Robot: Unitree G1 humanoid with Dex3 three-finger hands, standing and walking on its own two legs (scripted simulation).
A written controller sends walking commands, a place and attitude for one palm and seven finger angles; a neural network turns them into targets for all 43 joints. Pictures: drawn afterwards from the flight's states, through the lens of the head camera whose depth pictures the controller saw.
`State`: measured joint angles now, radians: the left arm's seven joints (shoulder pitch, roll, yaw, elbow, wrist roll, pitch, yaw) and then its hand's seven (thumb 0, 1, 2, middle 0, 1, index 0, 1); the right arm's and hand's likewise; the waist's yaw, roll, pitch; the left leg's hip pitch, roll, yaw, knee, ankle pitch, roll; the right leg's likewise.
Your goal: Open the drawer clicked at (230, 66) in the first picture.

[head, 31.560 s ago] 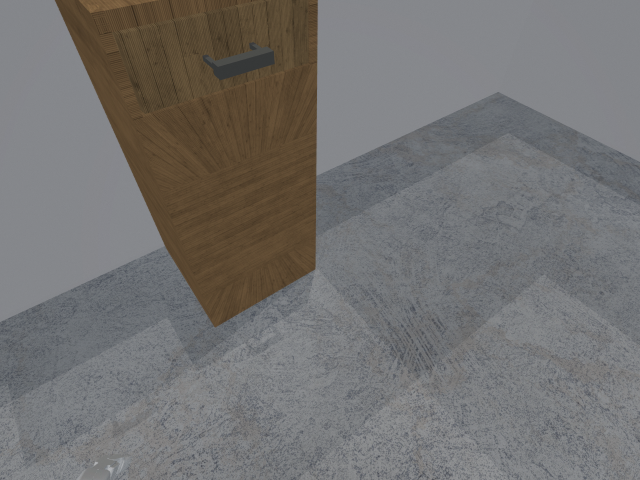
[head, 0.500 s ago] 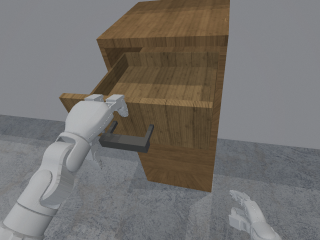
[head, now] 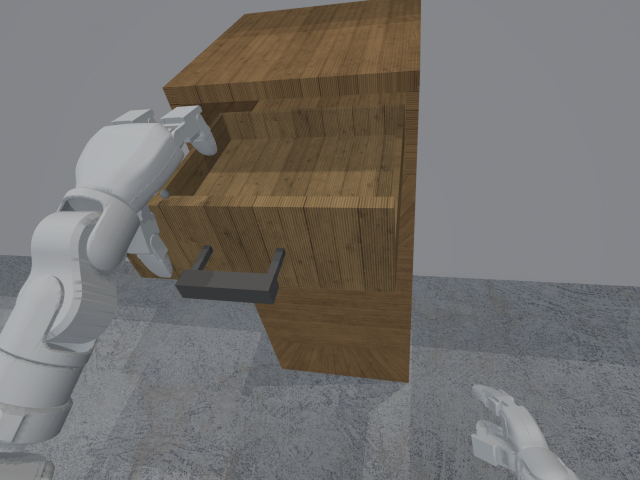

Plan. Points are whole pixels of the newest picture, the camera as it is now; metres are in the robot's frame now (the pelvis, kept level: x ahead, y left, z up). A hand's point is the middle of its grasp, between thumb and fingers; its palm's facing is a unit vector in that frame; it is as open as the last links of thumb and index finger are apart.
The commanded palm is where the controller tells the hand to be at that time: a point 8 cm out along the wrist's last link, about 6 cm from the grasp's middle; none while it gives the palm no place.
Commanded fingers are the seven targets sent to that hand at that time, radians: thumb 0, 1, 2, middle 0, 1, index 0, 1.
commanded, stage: lift the hand off the handle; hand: left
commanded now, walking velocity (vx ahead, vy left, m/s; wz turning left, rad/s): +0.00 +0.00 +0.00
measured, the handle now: (234, 270) +0.33 +0.14 +0.13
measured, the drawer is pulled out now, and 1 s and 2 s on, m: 0.28 0.28 0.28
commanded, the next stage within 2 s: draw the hand back to the body in 0.14 s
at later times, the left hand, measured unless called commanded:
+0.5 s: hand (140, 195) +0.31 +0.20 +0.27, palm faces +0.25 -0.01 -0.97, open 13.8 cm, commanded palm +0.24 +0.21 +0.33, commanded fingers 0.00 -0.50 0.30 -0.30 -1.20 -0.30 -1.20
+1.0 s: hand (38, 188) +0.23 +0.21 +0.33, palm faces +0.48 -0.69 -0.54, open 13.5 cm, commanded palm +0.19 +0.25 +0.33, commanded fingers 0.00 -0.19 0.44 -0.28 -1.00 -0.28 -1.00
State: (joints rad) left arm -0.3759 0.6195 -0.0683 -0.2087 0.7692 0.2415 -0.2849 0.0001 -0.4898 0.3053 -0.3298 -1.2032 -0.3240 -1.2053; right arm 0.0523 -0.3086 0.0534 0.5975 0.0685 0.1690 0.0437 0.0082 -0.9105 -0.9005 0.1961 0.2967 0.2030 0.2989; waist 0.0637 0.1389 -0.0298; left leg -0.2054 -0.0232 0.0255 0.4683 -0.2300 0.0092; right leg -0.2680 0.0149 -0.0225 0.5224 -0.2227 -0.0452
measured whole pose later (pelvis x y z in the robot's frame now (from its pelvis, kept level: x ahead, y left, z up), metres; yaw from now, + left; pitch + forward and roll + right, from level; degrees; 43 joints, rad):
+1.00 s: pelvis +0.01 +0.01 +0.00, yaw +2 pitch -3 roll -1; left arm -0.06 0.57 0.40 -0.57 0.01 -0.12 -0.04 0.00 -0.43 0.33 -0.33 -1.16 -0.33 -1.16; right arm 0.08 -0.21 0.08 0.62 0.04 0.00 -0.02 0.01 -0.91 -0.90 0.20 0.30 0.20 0.30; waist 0.07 0.09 0.02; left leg -0.18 -0.01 -0.01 0.51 -0.27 0.02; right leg -0.18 0.03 -0.06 0.46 -0.22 -0.04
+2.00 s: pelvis +0.02 +0.01 +0.00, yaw +1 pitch -3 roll -1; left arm 0.17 0.41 0.56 -0.61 -0.10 -0.17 0.10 0.01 0.88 0.90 -0.21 -0.31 -0.21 -0.31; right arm 0.15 -0.21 0.04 0.65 0.02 -0.08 -0.04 0.01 -0.91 -0.90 0.20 0.30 0.21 0.30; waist 0.05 0.08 0.02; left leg -0.14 -0.01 0.00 0.46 -0.26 0.02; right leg -0.15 0.03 -0.05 0.41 -0.21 -0.03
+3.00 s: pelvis -0.14 +0.03 -0.02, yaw +2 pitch -1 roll +0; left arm 0.16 0.57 0.70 -0.80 -0.03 -0.29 0.14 0.01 0.89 0.90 -0.22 -0.30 -0.21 -0.30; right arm 0.17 -0.20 0.00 0.64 0.01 -0.10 -0.04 0.01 -0.91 -0.90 0.20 0.30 0.21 0.30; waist -0.01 -0.02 0.07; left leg -0.57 -0.02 0.02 0.91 -0.40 -0.01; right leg -0.44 -0.02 -0.03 0.60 -0.13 -0.01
